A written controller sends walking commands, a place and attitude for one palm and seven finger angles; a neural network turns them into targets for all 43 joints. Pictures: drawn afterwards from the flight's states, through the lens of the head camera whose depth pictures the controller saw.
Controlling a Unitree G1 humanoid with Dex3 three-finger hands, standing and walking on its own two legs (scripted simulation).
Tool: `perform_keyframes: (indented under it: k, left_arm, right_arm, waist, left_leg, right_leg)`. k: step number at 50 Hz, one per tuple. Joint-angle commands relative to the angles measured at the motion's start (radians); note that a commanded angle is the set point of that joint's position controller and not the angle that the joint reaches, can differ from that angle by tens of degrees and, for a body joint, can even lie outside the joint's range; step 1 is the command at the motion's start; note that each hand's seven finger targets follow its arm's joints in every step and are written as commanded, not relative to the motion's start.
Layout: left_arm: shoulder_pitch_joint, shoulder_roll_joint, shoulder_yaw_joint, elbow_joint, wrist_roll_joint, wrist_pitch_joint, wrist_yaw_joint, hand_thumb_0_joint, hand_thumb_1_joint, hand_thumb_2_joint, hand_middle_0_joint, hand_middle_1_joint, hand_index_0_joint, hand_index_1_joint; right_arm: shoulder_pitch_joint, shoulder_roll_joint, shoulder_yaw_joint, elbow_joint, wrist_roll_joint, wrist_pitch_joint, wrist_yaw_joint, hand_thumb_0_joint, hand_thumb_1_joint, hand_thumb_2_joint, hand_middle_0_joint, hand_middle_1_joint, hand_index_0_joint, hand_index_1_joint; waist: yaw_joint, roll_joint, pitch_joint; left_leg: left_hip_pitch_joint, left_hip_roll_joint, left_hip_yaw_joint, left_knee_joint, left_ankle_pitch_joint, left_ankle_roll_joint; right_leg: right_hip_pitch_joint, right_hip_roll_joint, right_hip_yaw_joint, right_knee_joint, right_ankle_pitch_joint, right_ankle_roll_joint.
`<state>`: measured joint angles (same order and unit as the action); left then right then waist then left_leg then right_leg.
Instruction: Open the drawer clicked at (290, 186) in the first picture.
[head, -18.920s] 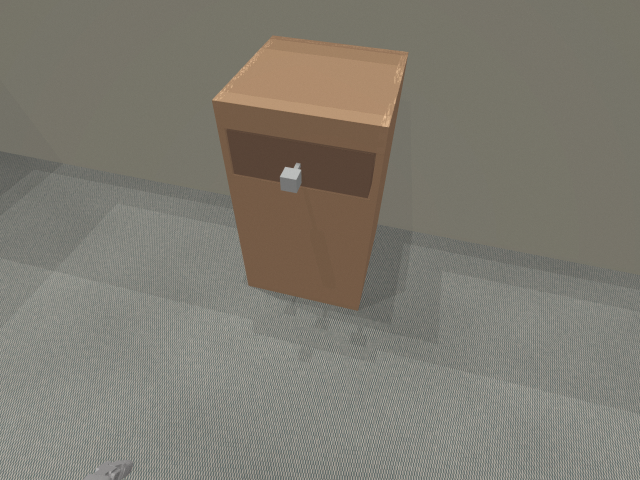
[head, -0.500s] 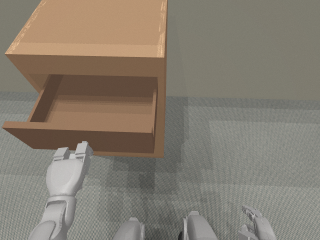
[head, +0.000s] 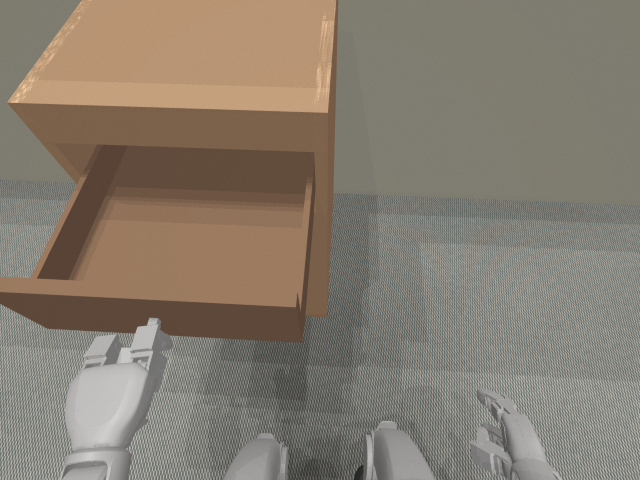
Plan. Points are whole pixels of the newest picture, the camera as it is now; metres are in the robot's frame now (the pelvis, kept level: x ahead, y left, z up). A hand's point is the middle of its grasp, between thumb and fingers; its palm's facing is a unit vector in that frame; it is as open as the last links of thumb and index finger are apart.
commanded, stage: pull the drawer open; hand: left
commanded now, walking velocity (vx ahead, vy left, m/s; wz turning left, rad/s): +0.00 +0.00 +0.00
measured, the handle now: (145, 352) +0.27 +0.24 -0.04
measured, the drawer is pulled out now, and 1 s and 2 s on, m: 0.24 0.30 0.30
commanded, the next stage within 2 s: open the thumb to release the handle in 0.68 s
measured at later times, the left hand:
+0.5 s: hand (120, 454) +0.16 +0.25 -0.05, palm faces -0.11 -0.07 -0.99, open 8.1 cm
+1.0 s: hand (117, 455) +0.16 +0.25 -0.05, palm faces -0.08 -0.05 -1.00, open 8.3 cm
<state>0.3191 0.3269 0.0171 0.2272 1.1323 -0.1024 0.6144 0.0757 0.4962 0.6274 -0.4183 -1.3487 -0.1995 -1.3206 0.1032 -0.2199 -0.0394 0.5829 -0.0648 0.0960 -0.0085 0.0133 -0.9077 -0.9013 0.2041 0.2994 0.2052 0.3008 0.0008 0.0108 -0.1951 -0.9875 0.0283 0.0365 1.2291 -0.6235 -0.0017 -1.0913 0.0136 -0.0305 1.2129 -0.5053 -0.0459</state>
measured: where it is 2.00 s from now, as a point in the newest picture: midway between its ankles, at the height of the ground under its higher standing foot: outside the picture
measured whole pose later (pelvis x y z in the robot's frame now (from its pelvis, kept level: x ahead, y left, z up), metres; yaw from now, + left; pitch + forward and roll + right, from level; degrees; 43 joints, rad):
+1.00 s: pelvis -0.01 -0.01 -0.03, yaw +1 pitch +24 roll +1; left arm 0.51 0.37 0.08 0.05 1.12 -0.25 0.61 0.04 0.40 0.67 -0.40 -1.32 -0.26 -1.29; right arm 0.07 -0.22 -0.05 0.56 -0.09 0.09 -0.01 0.01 -0.91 -0.90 0.20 0.30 0.20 0.30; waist 0.05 0.02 -0.20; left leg -1.12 0.02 0.02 1.35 -0.65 -0.01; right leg -1.22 0.00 -0.05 1.34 -0.54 -0.06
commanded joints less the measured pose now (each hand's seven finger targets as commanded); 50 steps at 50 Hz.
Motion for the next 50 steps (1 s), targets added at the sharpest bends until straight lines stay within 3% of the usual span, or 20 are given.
perform_keyframes:
  k: [1,7,9,15,17,18,28,30,34,38,39,40,42,50]
  left_arm:
    - [0.151,0.186,0.134,-0.236,-0.016,-0.005,0.066,0.000,0.900,0.900,-0.400,-1.350,-0.400,-1.350]
    - [0.218,0.214,0.180,-0.254,-0.016,-0.046,0.067,0.000,0.900,0.900,-0.400,-1.350,-0.400,-1.350]
    - [0.239,0.218,0.191,-0.271,-0.014,-0.056,0.068,0.000,0.900,0.900,-0.400,-1.350,-0.400,-1.350]
    - [0.328,0.201,0.181,-0.321,-0.021,-0.076,0.058,0.000,0.900,0.900,-0.400,-1.350,-0.400,-1.350]
    - [0.328,0.208,0.188,-0.324,-0.022,-0.078,0.056,0.000,0.900,0.900,-0.400,-1.350,-0.400,-1.350]
    - [0.334,0.197,0.179,-0.334,-0.022,-0.080,0.054,0.000,0.900,0.900,-0.400,-1.350,-0.400,-1.350]
    - [0.424,0.204,0.193,-0.363,-0.039,-0.112,0.035,0.000,0.900,0.900,-0.400,-1.350,-0.400,-1.350]
    - [0.469,0.214,0.216,-0.355,-0.045,-0.119,0.031,0.000,0.900,0.900,-0.400,-1.350,-0.400,-1.350]
    - [0.510,0.225,0.245,-0.361,-0.054,-0.128,0.029,0.000,0.900,0.900,-0.400,-1.350,-0.400,-1.350]
    - [0.498,0.214,0.227,-0.363,-0.046,-0.137,0.030,0.000,0.900,0.900,-0.400,-1.350,-0.400,-1.350]
    - [0.252,0.213,0.181,-0.377,-0.031,-0.133,0.038,0.000,0.900,0.900,-0.400,-1.350,-0.400,-1.350]
    - [0.253,0.227,0.218,-0.375,-0.030,-0.146,0.047,0.000,0.830,0.870,-0.395,-1.342,-0.395,-1.342]
    - [0.312,0.228,0.227,-0.323,-0.027,-0.149,0.050,0.000,0.690,0.810,-0.385,-1.327,-0.385,-1.327]
    - [0.264,0.222,0.221,-0.324,-0.055,-0.108,0.052,0.000,0.130,0.570,-0.345,-1.268,-0.345,-1.268]
  right_arm:
    - [-0.053,-0.122,-0.038,-0.142,-0.008,-0.045,-0.009,0.000,-0.900,-0.900,0.200,0.300,0.200,0.300]
    - [-0.065,-0.114,-0.032,-0.145,-0.016,-0.046,-0.010,0.000,-0.900,-0.900,0.200,0.300,0.200,0.300]
    - [-0.072,-0.113,-0.031,-0.149,-0.016,-0.044,-0.009,0.000,-0.900,-0.900,0.200,0.300,0.200,0.300]
    - [-0.076,-0.103,-0.030,-0.169,-0.023,-0.041,0.003,0.000,-0.900,-0.900,0.200,0.300,0.200,0.300]
    - [-0.079,-0.103,-0.031,-0.172,-0.023,-0.039,0.001,0.000,-0.900,-0.900,0.200,0.300,0.200,0.300]
    - [-0.084,-0.103,-0.032,-0.175,-0.024,-0.041,0.002,0.000,-0.900,-0.900,0.200,0.300,0.200,0.300]
    - [-0.092,-0.090,-0.029,-0.188,-0.023,-0.046,0.006,0.000,-0.900,-0.900,0.200,0.300,0.200,0.300]
    - [-0.099,-0.082,-0.027,-0.189,-0.021,-0.048,0.005,0.000,-0.900,-0.900,0.200,0.300,0.200,0.300]
    - [-0.108,-0.074,-0.029,-0.185,-0.018,-0.046,0.004,0.000,-0.900,-0.900,0.200,0.300,0.200,0.300]
    - [-0.105,-0.075,-0.032,-0.181,-0.021,-0.045,0.008,0.000,-0.900,-0.900,0.200,0.300,0.200,0.300]
    - [-0.095,-0.102,-0.027,-0.168,-0.030,-0.047,0.006,0.000,-0.900,-0.900,0.200,0.300,0.200,0.300]
    - [-0.090,-0.097,-0.032,-0.162,-0.033,-0.052,0.001,0.000,-0.900,-0.900,0.200,0.300,0.200,0.300]
    - [-0.082,-0.096,-0.032,-0.161,-0.031,-0.059,-0.002,0.000,-0.900,-0.900,0.200,0.300,0.200,0.300]
    - [-0.068,-0.104,-0.042,-0.161,-0.020,-0.055,-0.013,0.000,-0.900,-0.900,0.200,0.300,0.200,0.300]
  waist:
    - [0.060,0.045,-0.298]
    - [0.076,0.026,-0.298]
    - [0.080,0.053,-0.296]
    - [0.088,0.043,-0.313]
    - [0.085,0.021,-0.296]
    - [0.085,0.041,-0.283]
    - [0.091,0.021,-0.277]
    - [0.109,0.030,-0.283]
    - [0.120,0.027,-0.300]
    - [0.111,0.042,-0.281]
    - [0.034,0.014,-0.248]
    - [0.064,0.039,-0.282]
    - [0.073,0.022,-0.287]
    - [0.060,-0.006,-0.326]
  left_leg:
    - [0.165,-0.061,-0.013,-0.136,0.410,0.023]
    - [0.119,-0.069,-0.010,-0.110,0.390,0.022]
    - [0.125,-0.068,-0.014,-0.106,0.406,0.023]
    - [0.145,-0.070,-0.014,-0.089,0.424,0.017]
    - [0.121,-0.071,-0.014,-0.085,0.397,0.019]
    - [0.117,-0.070,-0.014,-0.085,0.383,0.019]
    - [0.088,-0.073,-0.014,-0.069,0.351,0.021]
    - [0.081,-0.077,-0.007,-0.073,0.347,0.020]
    - [0.056,-0.074,-0.006,-0.077,0.359,0.023]
    - [0.050,-0.074,-0.006,-0.067,0.346,0.023]
    - [0.035,-0.061,-0.020,-0.034,0.317,0.025]
    - [0.034,-0.063,-0.017,-0.034,0.312,0.024]
    - [0.028,-0.066,-0.016,-0.028,0.318,0.023]
    - [0.042,-0.065,-0.013,-0.044,0.307,0.024]
  right_leg:
    - [0.282,0.017,0.024,-0.146,0.362,-0.015]
    - [0.276,0.013,0.044,-0.126,0.361,-0.015]
    - [0.262,0.015,0.031,-0.114,0.359,-0.021]
    - [0.231,0.015,0.033,-0.102,0.349,-0.020]
    - [0.228,0.015,0.034,-0.103,0.331,-0.018]
    - [0.220,0.013,0.035,-0.107,0.317,-0.018]
    - [0.204,0.008,0.044,-0.104,0.287,-0.018]
    - [0.220,0.007,0.056,-0.104,0.286,-0.020]
    - [0.269,0.005,0.064,-0.099,0.339,-0.022]
    - [0.235,0.004,0.058,-0.097,0.310,-0.021]
    - [0.133,-0.001,0.055,-0.092,0.272,-0.015]
    - [0.149,-0.003,0.051,-0.082,0.249,-0.012]
    - [0.157,0.000,0.052,-0.078,0.257,-0.014]
    - [0.187,-0.007,0.045,-0.096,0.250,-0.006]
